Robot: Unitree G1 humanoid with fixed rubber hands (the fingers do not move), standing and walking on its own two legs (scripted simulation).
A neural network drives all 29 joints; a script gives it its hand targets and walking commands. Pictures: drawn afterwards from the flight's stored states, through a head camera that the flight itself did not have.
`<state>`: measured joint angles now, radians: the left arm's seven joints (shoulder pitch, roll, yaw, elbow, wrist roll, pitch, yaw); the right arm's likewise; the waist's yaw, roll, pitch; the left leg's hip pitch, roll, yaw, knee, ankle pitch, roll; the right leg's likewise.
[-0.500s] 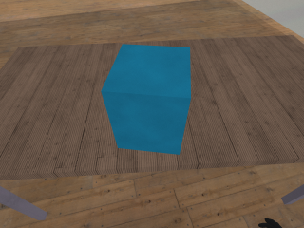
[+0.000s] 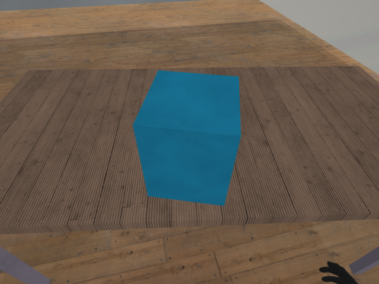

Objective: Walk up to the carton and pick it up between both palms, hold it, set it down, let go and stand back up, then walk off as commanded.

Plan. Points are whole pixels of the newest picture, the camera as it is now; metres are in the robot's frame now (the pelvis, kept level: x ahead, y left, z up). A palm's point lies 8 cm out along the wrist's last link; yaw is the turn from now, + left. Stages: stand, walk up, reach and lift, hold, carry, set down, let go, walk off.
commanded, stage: walk up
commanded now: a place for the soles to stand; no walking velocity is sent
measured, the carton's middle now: (191, 138) +0.46 +0.01 +0.07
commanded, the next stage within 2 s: reach and lift in 0.26 s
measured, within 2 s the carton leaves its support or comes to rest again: neither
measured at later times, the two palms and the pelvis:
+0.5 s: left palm out of the picture +0.15 +0.28 -0.07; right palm out of the picture +0.13 -0.31 -0.09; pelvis +0.00 +0.00 +0.00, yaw +0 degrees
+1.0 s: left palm out of the picture +0.16 +0.28 -0.02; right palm out of the picture +0.12 -0.27 -0.02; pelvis -0.03 +0.01 +0.01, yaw +0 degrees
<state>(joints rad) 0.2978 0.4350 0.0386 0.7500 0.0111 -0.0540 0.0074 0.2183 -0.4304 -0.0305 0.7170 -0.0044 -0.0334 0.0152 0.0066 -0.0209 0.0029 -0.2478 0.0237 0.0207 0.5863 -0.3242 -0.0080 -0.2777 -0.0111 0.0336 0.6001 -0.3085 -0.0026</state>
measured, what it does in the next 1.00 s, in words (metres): stands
